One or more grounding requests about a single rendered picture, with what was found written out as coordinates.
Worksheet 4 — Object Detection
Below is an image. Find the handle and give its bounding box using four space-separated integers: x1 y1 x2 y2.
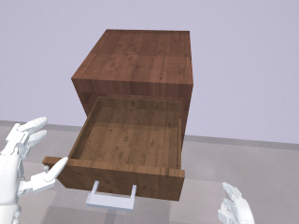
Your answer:
86 180 136 212

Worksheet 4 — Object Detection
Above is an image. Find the robot right hand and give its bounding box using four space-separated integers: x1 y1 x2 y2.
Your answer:
218 182 255 224

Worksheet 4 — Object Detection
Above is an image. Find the robot left forearm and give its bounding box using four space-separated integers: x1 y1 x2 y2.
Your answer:
0 203 21 224

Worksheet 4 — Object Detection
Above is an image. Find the drawer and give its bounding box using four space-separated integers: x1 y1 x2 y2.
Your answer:
42 96 185 202

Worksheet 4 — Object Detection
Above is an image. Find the cabinet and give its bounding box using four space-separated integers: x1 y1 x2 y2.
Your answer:
71 29 193 152

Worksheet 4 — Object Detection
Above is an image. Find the robot left hand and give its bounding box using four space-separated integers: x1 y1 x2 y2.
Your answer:
0 117 68 204

